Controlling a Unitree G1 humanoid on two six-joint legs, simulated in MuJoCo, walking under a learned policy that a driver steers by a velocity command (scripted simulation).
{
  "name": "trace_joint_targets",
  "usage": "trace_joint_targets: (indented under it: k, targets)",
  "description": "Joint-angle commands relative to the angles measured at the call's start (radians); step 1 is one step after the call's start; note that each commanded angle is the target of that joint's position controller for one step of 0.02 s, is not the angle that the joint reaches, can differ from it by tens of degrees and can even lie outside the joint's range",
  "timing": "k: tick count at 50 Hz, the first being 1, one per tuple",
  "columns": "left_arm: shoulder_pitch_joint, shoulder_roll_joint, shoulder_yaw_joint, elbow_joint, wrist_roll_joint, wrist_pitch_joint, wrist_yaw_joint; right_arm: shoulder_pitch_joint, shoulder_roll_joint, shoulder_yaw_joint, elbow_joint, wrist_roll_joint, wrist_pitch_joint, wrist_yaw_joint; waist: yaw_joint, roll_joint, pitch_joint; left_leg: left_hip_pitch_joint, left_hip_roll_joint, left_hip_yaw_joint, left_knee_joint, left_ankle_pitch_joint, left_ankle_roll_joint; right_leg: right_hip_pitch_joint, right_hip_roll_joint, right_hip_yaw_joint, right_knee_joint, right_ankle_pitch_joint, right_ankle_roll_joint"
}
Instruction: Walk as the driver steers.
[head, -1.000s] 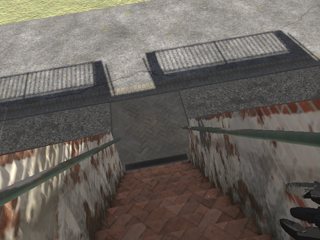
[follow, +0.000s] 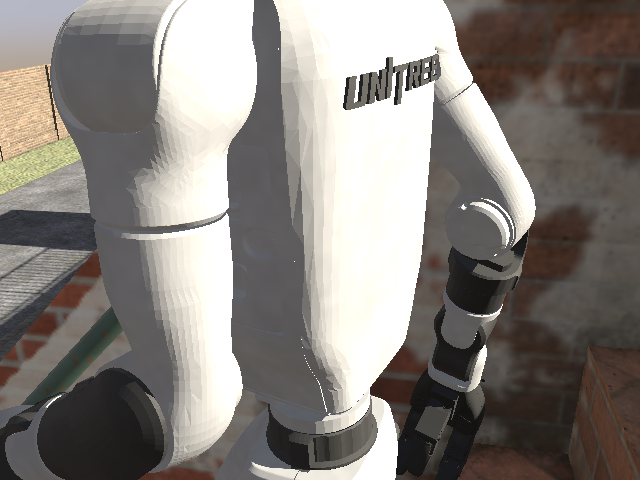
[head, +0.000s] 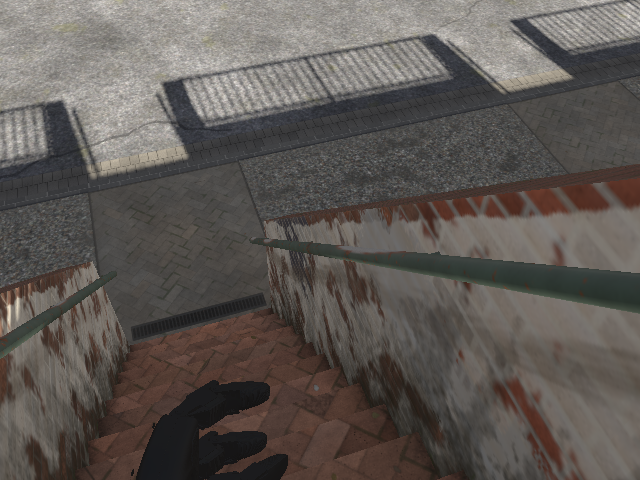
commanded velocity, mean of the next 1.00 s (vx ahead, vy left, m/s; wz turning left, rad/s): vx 0.94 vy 0.00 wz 0.12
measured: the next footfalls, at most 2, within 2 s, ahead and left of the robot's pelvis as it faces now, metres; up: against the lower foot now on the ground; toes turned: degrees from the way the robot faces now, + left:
left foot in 0.34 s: +0.18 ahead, +0.11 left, -0.24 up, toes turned -2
right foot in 0.68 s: +0.47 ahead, -0.10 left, -0.48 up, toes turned -3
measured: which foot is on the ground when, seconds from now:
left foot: down 0.00-0.02, up 0.04-0.32, down 0.34-0.66, up 0.68-0.98, down 1.00-1.00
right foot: down 0.00-0.32, up 0.34-0.66, down 0.68-0.98, up 1.00-1.00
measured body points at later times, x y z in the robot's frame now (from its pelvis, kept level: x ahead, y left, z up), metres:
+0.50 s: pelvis +0.24 +0.03 -0.29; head +0.27 +0.01 +0.16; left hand +0.48 +0.21 -0.36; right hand +0.11 -0.19 -0.43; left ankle +0.14 +0.11 -0.93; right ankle +0.38 -0.14 -0.82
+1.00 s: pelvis +0.58 +0.03 -0.64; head +0.58 +0.03 -0.19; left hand +0.54 +0.28 -0.78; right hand +0.71 -0.20 -0.76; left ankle +0.63 +0.11 -1.35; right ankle +0.47 -0.09 -1.11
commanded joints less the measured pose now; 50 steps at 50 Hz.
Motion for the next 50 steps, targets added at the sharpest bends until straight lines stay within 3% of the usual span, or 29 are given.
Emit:
trace_joint_targets:
  k: [1,2,3,5,8,11,13,16,17,18,19,20,22,23,28,31,32,33,34,35,36,37,38,39,40,44,48,49,50]
  targets:
    - [0.820,0.338,0.156,0.209,-0.004,-0.014,0.020,-0.504,-0.181,-0.058,-0.195,0.005,-0.084,0.000,0.538,-0.161,-0.073,-0.639,-0.189,-0.098,0.753,0.217,0.049,0.718,-0.033,0.206,-0.214,0.288,-0.142]
    - [0.696,0.320,0.151,0.223,-0.011,-0.018,0.007,-0.228,-0.091,-0.057,-0.164,0.044,-0.129,-0.004,0.310,-0.326,-0.062,-0.791,-0.222,-0.215,0.809,0.012,0.059,0.715,-0.150,0.395,-0.227,0.609,-0.205]
    - [0.533,0.331,0.156,0.241,-0.037,-0.018,-0.007,-0.114,-0.068,-0.050,-0.160,0.086,-0.139,0.002,0.164,-0.434,-0.042,-0.879,-0.194,-0.187,0.755,0.100,0.068,0.621,-0.260,0.652,-0.363,0.318,-0.266]
    - [0.370,0.218,0.120,0.234,-0.012,-0.046,-0.026,-0.235,-0.109,-0.056,-0.146,0.106,-0.105,-0.020,0.107,-0.028,0.083,-0.864,-0.064,-0.079,0.694,0.202,0.093,0.237,-0.335,0.750,-0.338,-0.228,-0.342]
    - [0.206,0.103,0.088,0.203,0.004,-0.052,0.014,-0.251,-0.132,-0.054,-0.113,0.032,-0.055,0.029,0.069,0.006,0.095,-0.624,0.010,-0.040,0.435,0.708,0.124,-0.100,-0.136,0.414,-0.037,-0.412,-0.193]
    - [0.122,0.190,0.089,0.209,-0.016,-0.031,0.120,-0.232,-0.128,-0.050,-0.156,0.063,-0.069,0.082,-0.007,-0.055,0.050,0.023,-0.042,0.168,-0.043,1.155,0.004,-0.416,-0.007,0.126,0.020,-0.414,-0.172]
    - [0.002,0.265,0.110,0.183,-0.002,-0.037,0.105,-0.044,-0.220,-0.090,-0.097,0.071,-0.046,0.066,-0.102,-0.185,-0.075,0.195,-0.030,0.208,0.088,1.094,0.012,-0.338,-0.078,0.183,0.218,-0.236,-0.158]
    - [-0.061,0.293,0.153,0.134,-0.041,-0.028,0.091,0.371,-0.281,-0.115,0.048,-0.050,-0.038,0.044,-0.280,0.011,-0.028,0.491,0.044,0.178,-0.228,0.849,0.207,-0.423,0.046,0.139,1.138,0.183,-0.059]
    - [-0.090,0.198,0.135,0.125,-0.005,-0.016,0.103,0.421,-0.190,-0.076,0.088,-0.054,-0.053,0.061,-0.319,0.178,0.112,0.508,0.070,0.123,-0.349,0.824,0.238,-0.696,0.242,0.097,1.567,-0.362,-0.068]
    - [0.041,0.067,0.089,0.052,0.026,-0.041,0.108,0.319,-0.155,-0.034,0.059,-0.032,-0.093,0.073,-0.124,0.418,0.202,0.487,0.094,0.061,-0.056,1.396,0.185,-0.981,0.293,0.227,1.571,-0.526,-0.125]
    - [0.201,-0.018,0.055,0.034,0.011,-0.053,0.101,0.185,-0.144,-0.016,0.052,-0.033,-0.120,0.079,0.094,0.443,0.101,0.431,0.171,-0.111,0.016,1.493,0.194,-0.998,0.196,0.356,1.343,-0.381,-0.186]
    - [0.287,0.012,0.056,0.109,-0.015,-0.054,0.076,0.127,-0.133,-0.027,0.080,0.010,-0.124,0.102,0.187,0.102,0.051,0.261,0.245,-0.195,-0.024,1.005,0.194,-0.942,0.114,0.381,1.098,-0.184,-0.201]
    - [0.238,0.101,0.068,0.089,-0.018,-0.027,0.062,-0.285,-0.208,-0.020,-0.085,-0.012,-0.106,0.045,0.349,-0.176,0.089,-0.328,0.270,-0.282,-0.200,0.710,0.230,-0.572,0.029,0.262,0.486,0.193,-0.072]
    - [0.237,0.109,0.070,0.117,-0.001,-0.011,0.049,-0.298,-0.230,-0.023,-0.052,-0.042,-0.121,0.015,0.337,-0.213,0.039,-0.464,0.242,-0.377,-0.175,0.591,0.248,-0.327,-0.005,0.187,0.473,0.488,-0.030]
    - [0.017,0.205,0.100,0.059,0.029,-0.012,-0.022,-0.113,-0.189,-0.023,0.077,0.071,-0.147,-0.051,0.131,-0.074,0.114,-0.323,-0.009,-0.083,0.071,0.209,0.210,0.074,-0.013,0.140,-0.357,1.052,-0.051]
    - [0.445,0.335,0.166,0.220,-0.028,-0.001,-0.020,-0.289,-0.186,-0.039,0.083,0.012,-0.133,-0.014,0.295,0.151,0.016,-0.085,-0.001,-0.080,0.524,0.545,0.199,0.253,-0.078,0.074,-0.385,0.843,-0.088]
    - [0.688,0.367,0.193,0.333,0.007,0.009,-0.013,-0.305,-0.145,-0.043,0.084,0.009,-0.133,0.019,0.390,0.065,-0.038,-0.175,-0.019,0.004,0.804,0.819,0.156,0.524,-0.055,0.003,-0.412,0.753,-0.126]
    - [1.022,0.318,0.192,0.466,0.033,0.013,-0.005,-0.443,-0.165,-0.072,0.045,0.035,-0.136,0.037,0.594,-0.230,-0.009,-0.500,-0.177,0.045,1.370,0.555,0.074,0.865,-0.078,0.005,-0.490,0.727,-0.201]
    - [1.099,0.155,0.129,0.548,0.025,-0.003,-0.023,-0.560,-0.105,-0.061,-0.022,0.038,-0.135,0.014,0.638,-0.316,0.197,-0.772,-0.346,0.077,1.727,-0.188,0.038,0.740,-0.073,0.045,-0.488,0.569,-0.233]
    - [0.977,0.095,0.083,0.549,-0.010,-0.031,-0.009,-0.356,0.039,-0.029,-0.075,0.024,-0.142,0.015,0.361,-0.387,0.198,-1.020,-0.315,-0.101,1.534,-0.155,0.091,0.796,-0.035,0.184,-0.286,0.706,-0.204]
    - [0.663,0.161,0.092,0.463,-0.001,-0.061,-0.009,-0.063,0.105,-0.002,-0.058,0.054,-0.139,0.030,0.058,-0.311,0.124,-0.990,-0.201,-0.133,1.198,0.018,0.124,0.678,-0.177,0.409,-0.309,0.678,-0.291]
    - [0.527,0.114,0.102,0.451,0.004,-0.093,-0.023,-0.036,0.018,-0.028,-0.010,0.076,-0.126,0.017,0.033,-0.066,0.132,-1.011,-0.117,-0.160,0.999,0.253,0.146,0.477,-0.219,0.361,-0.292,0.318,-0.244]
    - [0.323,0.080,0.083,0.393,-0.006,-0.091,-0.004,-0.089,-0.038,-0.034,-0.024,0.034,-0.093,0.018,-0.050,0.157,0.168,-0.705,-0.091,-0.057,0.630,0.598,0.102,0.077,-0.108,0.190,-0.361,0.104,-0.179]
    - [0.156,0.216,0.104,0.382,0.040,-0.095,0.033,-0.158,0.015,-0.014,-0.092,0.033,-0.082,0.013,-0.106,-0.088,0.230,-0.625,0.001,-0.001,0.440,0.628,0.041,-0.236,-0.340,0.491,-0.379,0.059,-0.298]
    - [0.213,0.222,0.100,0.385,0.086,-0.117,0.053,-0.179,-0.042,-0.018,-0.054,-0.004,-0.069,0.007,-0.029,0.111,0.179,-0.396,-0.005,0.058,0.577,0.797,0.000,-0.403,-0.344,0.576,-0.283,0.133,-0.314]
    - [0.342,0.278,0.121,0.410,-0.012,-0.136,0.135,-0.399,-0.080,-0.010,-0.152,0.019,-0.060,0.071,0.082,-0.005,0.107,-0.187,0.021,0.041,-0.101,1.389,0.004,-0.246,-0.122,0.187,-0.075,-0.320,-0.206]
    - [0.226,0.292,0.142,0.368,0.038,-0.085,0.092,-0.043,-0.191,-0.080,-0.035,0.007,-0.011,0.052,-0.015,-0.253,0.036,-0.055,-0.020,0.225,0.074,1.040,0.065,-0.089,-0.247,0.142,0.381,0.243,-0.177]
    - [0.169,0.303,0.169,0.353,0.020,-0.098,0.070,0.196,-0.237,-0.108,0.051,-0.011,-0.014,0.041,-0.122,-0.177,-0.051,0.263,-0.005,0.202,-0.027,0.954,0.155,-0.171,-0.190,0.076,0.764,0.533,-0.135]
    - [0.123,0.285,0.172,0.328,0.012,-0.074,0.075,0.435,-0.140,-0.080,0.104,-0.030,-0.028,0.064,-0.264,0.083,0.080,0.407,0.000,0.146,-0.377,0.889,0.286,-0.417,-0.008,-0.109,1.431,0.179,-0.065]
